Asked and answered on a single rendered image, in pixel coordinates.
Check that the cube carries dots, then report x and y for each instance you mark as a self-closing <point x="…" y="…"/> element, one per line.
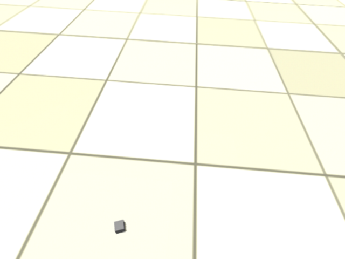
<point x="119" y="226"/>

